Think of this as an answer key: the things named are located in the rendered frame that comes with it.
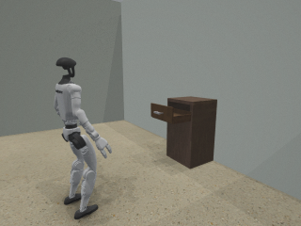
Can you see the drawer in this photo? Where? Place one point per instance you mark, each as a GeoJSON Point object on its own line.
{"type": "Point", "coordinates": [170, 114]}

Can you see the robot left shin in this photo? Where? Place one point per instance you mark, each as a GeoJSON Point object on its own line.
{"type": "Point", "coordinates": [75, 179]}

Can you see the right robot foot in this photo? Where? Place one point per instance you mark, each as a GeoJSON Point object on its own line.
{"type": "Point", "coordinates": [90, 209]}

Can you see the right robot hand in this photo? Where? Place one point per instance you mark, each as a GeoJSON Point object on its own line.
{"type": "Point", "coordinates": [100, 144]}

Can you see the right robot forearm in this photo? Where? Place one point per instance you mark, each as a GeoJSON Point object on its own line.
{"type": "Point", "coordinates": [81, 115]}

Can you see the left robot upper arm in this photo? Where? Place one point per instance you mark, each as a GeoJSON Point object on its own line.
{"type": "Point", "coordinates": [55, 102]}

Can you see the right robot upper arm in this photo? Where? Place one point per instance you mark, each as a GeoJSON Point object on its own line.
{"type": "Point", "coordinates": [75, 92]}

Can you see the cabinet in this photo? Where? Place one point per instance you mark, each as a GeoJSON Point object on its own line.
{"type": "Point", "coordinates": [191, 143]}

